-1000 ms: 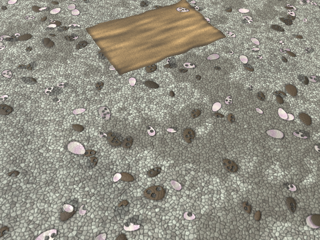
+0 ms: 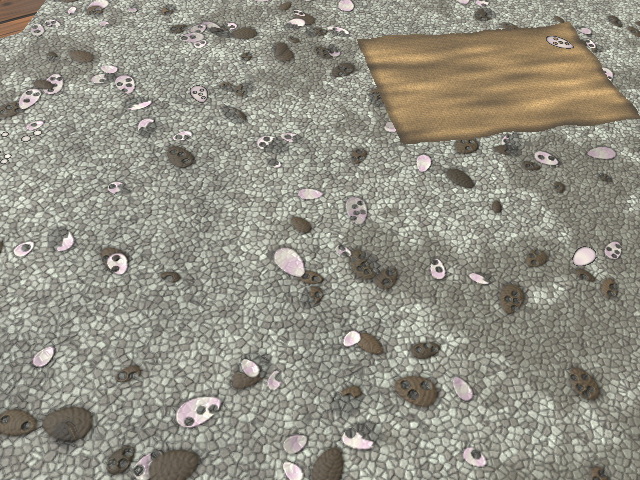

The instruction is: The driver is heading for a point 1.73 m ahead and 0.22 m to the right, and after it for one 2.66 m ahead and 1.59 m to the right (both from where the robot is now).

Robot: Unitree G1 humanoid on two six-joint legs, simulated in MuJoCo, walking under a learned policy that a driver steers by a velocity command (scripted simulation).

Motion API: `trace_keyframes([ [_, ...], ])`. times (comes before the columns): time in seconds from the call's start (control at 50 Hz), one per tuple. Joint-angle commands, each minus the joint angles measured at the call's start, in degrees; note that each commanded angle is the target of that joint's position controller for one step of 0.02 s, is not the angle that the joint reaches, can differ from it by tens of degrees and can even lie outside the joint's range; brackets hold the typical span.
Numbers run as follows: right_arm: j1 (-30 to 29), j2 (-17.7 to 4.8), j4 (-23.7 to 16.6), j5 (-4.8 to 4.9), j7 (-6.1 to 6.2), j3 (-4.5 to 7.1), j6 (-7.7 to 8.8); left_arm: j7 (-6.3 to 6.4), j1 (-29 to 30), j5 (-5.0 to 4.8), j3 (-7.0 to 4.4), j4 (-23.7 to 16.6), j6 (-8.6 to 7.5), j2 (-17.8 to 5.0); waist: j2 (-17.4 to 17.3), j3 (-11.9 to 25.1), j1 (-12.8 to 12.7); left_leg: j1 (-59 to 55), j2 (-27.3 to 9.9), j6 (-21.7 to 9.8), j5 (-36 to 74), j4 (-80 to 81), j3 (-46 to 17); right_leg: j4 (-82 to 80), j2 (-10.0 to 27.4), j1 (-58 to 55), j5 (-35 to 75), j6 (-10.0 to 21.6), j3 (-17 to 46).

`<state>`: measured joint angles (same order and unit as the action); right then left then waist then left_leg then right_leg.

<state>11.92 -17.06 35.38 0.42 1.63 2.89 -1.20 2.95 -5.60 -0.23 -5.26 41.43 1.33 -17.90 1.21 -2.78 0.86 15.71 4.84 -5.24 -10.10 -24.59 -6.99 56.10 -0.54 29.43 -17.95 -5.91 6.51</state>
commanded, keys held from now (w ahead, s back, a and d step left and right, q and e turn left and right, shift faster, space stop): q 0.12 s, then no key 0.30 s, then e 0.44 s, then w+e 0.14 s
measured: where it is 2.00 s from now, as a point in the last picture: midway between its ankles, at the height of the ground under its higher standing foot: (395, 479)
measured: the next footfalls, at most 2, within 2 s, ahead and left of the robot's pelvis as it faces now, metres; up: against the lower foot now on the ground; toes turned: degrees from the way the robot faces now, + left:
right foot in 0.28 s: +0.08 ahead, -0.16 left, +0.00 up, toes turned +14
left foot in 0.60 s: +0.02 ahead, +0.10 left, +0.00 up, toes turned +3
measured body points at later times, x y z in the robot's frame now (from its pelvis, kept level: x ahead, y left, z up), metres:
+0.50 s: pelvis +0.02 -0.05 -0.01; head +0.05 -0.06 +0.44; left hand +0.11 +0.23 -0.11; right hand +0.22 -0.30 -0.11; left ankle -0.03 +0.09 -0.71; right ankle +0.05 -0.17 -0.75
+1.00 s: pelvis +0.02 -0.08 -0.02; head +0.05 -0.11 +0.43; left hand +0.18 +0.20 -0.11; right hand +0.14 -0.37 -0.13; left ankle -0.02 +0.08 -0.70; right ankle +0.01 -0.16 -0.75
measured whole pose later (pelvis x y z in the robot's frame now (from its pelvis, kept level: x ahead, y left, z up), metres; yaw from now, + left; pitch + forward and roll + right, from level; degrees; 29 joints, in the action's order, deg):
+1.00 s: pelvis +0.02 -0.08 -0.02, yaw -5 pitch +1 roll +1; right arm 10.8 -18.1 38.9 0.9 1.5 4.6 -0.2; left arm -1.7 -13.1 -0.7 -3.9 38.9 0.2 -17.9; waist -2.8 -1.7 0.1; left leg 21.3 -3.3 0.8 -31.3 -54.8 -1.1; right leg 37.4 -2.4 18.9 -20.3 4.2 -1.1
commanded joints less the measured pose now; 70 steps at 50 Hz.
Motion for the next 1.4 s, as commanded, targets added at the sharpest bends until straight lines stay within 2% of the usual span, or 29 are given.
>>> trace_keyframes([
  [0.02,-0.3,-10.34,-4.11,-0.13,0.56,3.26,0.16,-0.05,2.11,-0.02,-1.1,-3.67,-1.38,-4.48,-8.82,5.56,0.54,-9.54,-13.74,-6.74,3.75,6.43,-18.21,-4.83,-0.02,4.88,0.22,-0.44,1.14],
  [0.2,-2.44,-9.72,-5.3,-0.32,-0.2,3.21,-0.95,-1.97,0.65,-0.41,-0.77,-2.91,-3.62,-4.94,-9.69,8.47,1.1,-8.35,-13.12,-7.77,15.78,1.23,-23.09,-16.92,-0.9,-6.28,-2.53,1.49,-0.08],
  [0.26,-4.11,-8.5,-5.17,0.49,-0.24,2.53,-1.33,-2.95,-2.32,-0.17,-0.48,-2.09,-4.16,-4.22,-8.61,8.35,-1.36,-6.59,-11.06,-5.6,18.13,-1.4,-22.5,-30.95,-0.71,-14.94,6.69,3.57,-1.85],
  [0.28,-2.74,-7.46,-4.65,0.57,-0.18,2.16,-1.22,-3.01,-2.78,0.49,-0.5,-2.08,-4.28,-4.89,-6.8,8.03,-1.47,-4.15,-9.19,-3.02,12.17,-2.32,-21.25,-36.13,1.77,-19.72,14.88,4.96,-0.02],
  [0.3,0.23,-5.22,-4.24,-0.61,-0.31,1.4,-0.82,-2.74,-2.34,1.54,-0.7,-3.12,-4.15,-7.84,1.88,9.16,0.59,-0.23,-4.58,0.54,-2.04,-9.3,-15.54,-37.79,10.72,-24.59,24.02,8.44,8.78],
  [0.32,3.17,-5.76,-4.15,-0.44,-0.34,1.67,-0.37,-2.47,-0.56,2.19,-0.82,-2.95,-3.63,-10.03,11.73,6.31,3.37,6.88,3.51,4.24,-21.91,-16.44,-7.05,-36.75,17.86,-24.49,35.86,16.66,16.06],
  [0.34,1.3,-9.45,-4.17,-0.93,-0.07,2.75,-0.11,-2.49,-1.45,2.14,-0.37,-2.84,-3.7,-7.66,11.18,6.38,0.64,8.58,1.67,7.27,-27.69,-25.56,-4.65,-38.28,22.0,-21.03,31.49,22.55,20.76],
  [0.36,-0.18,-11.48,-3.64,-0.32,0.15,3.69,-0.18,-2.39,-1.07,1.46,-0.12,-2.87,-3.74,-6.99,7.79,5.28,-0.09,9.63,0.22,8.62,-25.2,-31.83,-4.42,-38.19,20.03,-20.6,26.86,22.01,18.68],
  [0.38,-0.35,-10.34,-2.8,-0.21,0.32,3.71,-0.59,-2.12,-0.12,0.78,0.1,-2.72,-3.58,-6.51,5.94,5.11,0.15,10.33,-0.22,9.7,-22.52,-34.38,-4.36,-37.65,17.13,-20.75,23.13,19.81,15.36],
  [0.46,-0.23,-2.21,-1.67,-0.85,-0.23,1.17,-1.2,-2.42,1.78,0.34,1.87,-1.71,-2.8,-3.07,7.4,4.42,0.67,4.64,-3.99,11.82,-17.34,-22.62,0.98,-36.37,9.67,-19.41,24.15,16.11,6.75],
  [0.48,-2.33,-1.06,-2.06,-0.89,-0.33,0.71,-0.79,-2.53,0.74,0.18,1.55,-1.45,-2.29,-4.02,8.81,4.22,-0.79,2.88,-3.94,11.86,-17.29,-16.85,2.83,-35.52,8.59,-19.92,25.46,16.0,6.65],
  [0.54,-1.45,-4.08,-0.93,0.32,0.14,2.02,-0.17,-2.47,-1.97,-0.75,0.3,-1.33,-1.23,-8.49,9.21,5.07,-1.32,-1.04,-2.02,10.83,-8.73,-2.33,5.18,-33.31,9.21,-22.65,27.76,16.81,11.28],
  [0.58,0.34,-6.38,-0.26,-0.17,0.59,2.69,0.12,-2.34,-2.39,-1.6,0.11,-1.63,-1.45,-8.94,7.66,5.91,-0.69,-7.82,-3.27,8.27,1.02,4.34,3.62,-32.71,8.71,-19.46,25.93,14.46,13.26],
  [0.6,1.74,-8.24,-0.69,-0.8,1.05,3.11,0.15,-2.47,-2.03,-1.07,0.47,-2.1,-2.01,-7.9,4.59,7.8,-0.29,-13.28,-7.42,6.59,8.23,1.79,1.51,-30.87,7.69,-15.0,22.87,12.3,12.18],
  [0.62,2.27,-11.29,0.39,-1.15,1.01,4.14,-0.16,-2.61,-1.84,-1.01,0.8,-3.05,-2.54,-5.75,-5.21,7.97,-1.75,-13.2,-10.18,3.34,9.46,-0.99,-0.32,-27.55,2.42,-10.92,14.48,9.33,5.18],
  [0.68,1.36,-8.8,-0.8,-1.71,0.99,3.74,-0.25,-2.85,-0.9,-1.21,0.56,-3.13,-2.18,-5.7,-13.06,4.87,0.24,-12.01,-20.75,-5.68,13.16,4.43,-10.15,-12.99,-1.78,-2.62,-5.0,5.12,-2.79],
  [0.72,0.53,-7.87,-1.43,-1.61,1.52,3.18,0.74,-2.95,-0.86,-1.23,-0.42,-3.7,-1.15,-6.49,-12.31,3.26,0.75,-11.58,-26.66,-9.96,25.47,4.59,-12.39,3.32,0.31,2.79,-18.2,3.98,-2.64],
  [0.76,-2.3,-8.45,-1.21,-0.65,1.51,3.47,1.25,-3.1,-2.04,-1.43,-0.12,-3.62,-0.03,-4.63,-8.68,2.21,-0.85,-11.15,-23.87,-7.54,26.47,3.82,-6.11,2.24,2.36,3.35,-14.43,3.06,-2.95],
  [0.86,-2.97,-10.02,-0.57,0.16,1.2,4.22,0.07,-4.95,-1.89,-1.6,0.3,-6.07,0.66,-4.59,-11.19,5.23,0.22,-9.94,-20.74,-4.99,25.0,0.97,2.58,-13.08,1.63,-7.27,-4.77,3.09,-9.26],
  [0.92,-0.54,-8.4,0.63,1.05,0.43,3.73,0.64,-4.55,-9.87,-1.48,-1.0,-4.0,1.08,-6.01,-6.41,7.58,-2.43,-0.09,-17.92,-0.68,-4.77,-6.76,7.16,-25.64,-2.73,-23.28,1.84,7.3,-11.77],
  [0.94,-0.66,-4.32,0.31,-0.7,-0.23,2.4,1.13,-3.84,-15.41,-2.01,-2.46,-3.06,0.74,-10.22,5.22,7.02,-4.09,11.99,-13.11,3.63,-18.05,-22.98,13.05,-31.53,4.87,-31.97,-0.89,11.51,1.6],
  [0.96,-6.19,-1.98,-5.19,-1.53,-0.26,1.31,2.18,-4.17,-17.94,-0.82,-3.48,-5.04,-1.07,-18.04,17.16,6.59,-5.37,30.99,-2.7,6.83,-30.71,-38.34,9.54,-41.67,20.74,-34.49,-11.0,24.82,35.92],
  [0.98,-9.24,-5.77,-5.55,0.79,-0.36,2.32,3.48,-4.61,-17.62,0.7,-2.32,-5.22,-3.07,-14.44,9.3,5.78,-7.16,33.78,-5.41,5.74,-28.4,-44.08,1.14,-46.62,23.53,-31.65,-22.11,27.88,40.98],
  [1.0,-9.62,-8.02,-5.18,1.99,-0.78,2.97,4.22,-4.37,-15.12,0.55,-1.11,-5.05,-4.17,-10.99,8.1,1.18,-5.24,34.25,-7.47,4.16,-22.37,-43.33,0.42,-47.2,21.54,-28.49,-26.54,25.22,36.39],
  [1.04,-7.74,-8.89,-2.82,-0.14,-0.67,3.64,5.07,-3.51,-10.8,-0.42,-0.09,-5.7,-4.33,-8.61,4.72,-1.47,-2.93,30.82,-9.57,4.21,-11.94,-37.74,1.1,-45.99,16.0,-24.74,-19.05,20.35,26.1],
  [1.08,-7.01,-7.3,-1.95,-0.94,-1.32,3.51,5.88,-2.6,-10.64,0.14,0.25,-6.22,-4.22,-8.32,5.49,-0.37,-2.21,25.64,-8.65,5.6,-3.23,-33.77,2.53,-46.82,11.68,-22.74,-9.63,18.86,19.18],
  [1.18,-10.72,-3.99,-1.5,-0.57,-1.84,2.29,6.64,-1.56,-14.75,-0.56,-0.03,-4.82,-4.47,-8.64,4.44,0.2,-3.83,22.16,-5.92,8.81,6.81,-17.75,3.48,-45.6,8.98,-23.17,2.75,18.21,12.78],
  [1.3,-17.51,-4.06,-3.18,0.57,-3.17,1.69,7.86,-1.39,-18.13,-1.66,-0.59,-2.77,-3.62,-9.53,5.17,-1.3,-6.19,16.44,-4.17,9.26,7.32,-5.74,2.79,-42.22,9.54,-22.05,3.75,18.26,15.98],
  [1.4,-7.73,-7.36,-0.45,0.28,-3.22,3.21,9.09,-1.71,-17.07,-1.09,0.02,-2.12,-3.19,-7.41,8.02,3.1,-1.01,0.09,-3.24,4.23,5.35,0.6,6.07,-32.99,8.88,-24.08,21.72,15.23,15.71],
])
